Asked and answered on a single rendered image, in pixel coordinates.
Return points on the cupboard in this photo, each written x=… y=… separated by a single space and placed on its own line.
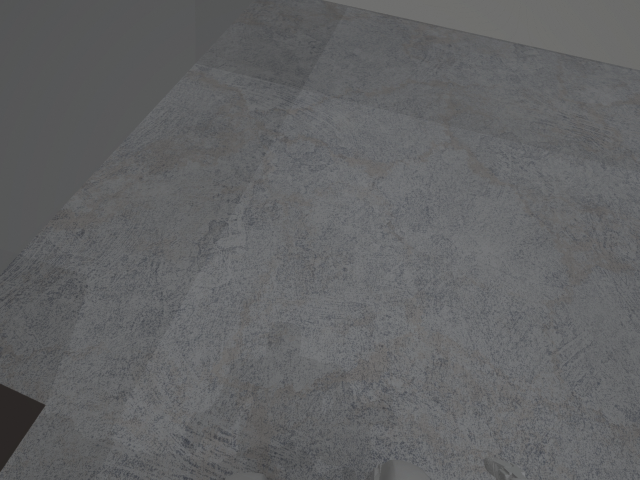
x=17 y=414

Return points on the right robot hand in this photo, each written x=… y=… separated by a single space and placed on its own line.
x=502 y=470

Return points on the robot right thigh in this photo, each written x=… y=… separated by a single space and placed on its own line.
x=398 y=470

